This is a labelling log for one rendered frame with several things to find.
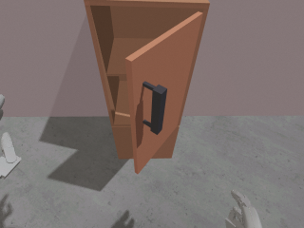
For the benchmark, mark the handle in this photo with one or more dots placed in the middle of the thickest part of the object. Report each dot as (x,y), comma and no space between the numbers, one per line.
(159,93)

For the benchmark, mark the robot right hand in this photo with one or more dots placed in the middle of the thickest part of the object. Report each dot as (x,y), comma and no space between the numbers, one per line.
(247,216)

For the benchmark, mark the robot left hand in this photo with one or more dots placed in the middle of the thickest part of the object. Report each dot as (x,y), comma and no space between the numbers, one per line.
(9,160)

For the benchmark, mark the cupboard door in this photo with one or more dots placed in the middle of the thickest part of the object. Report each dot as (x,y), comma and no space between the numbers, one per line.
(166,61)

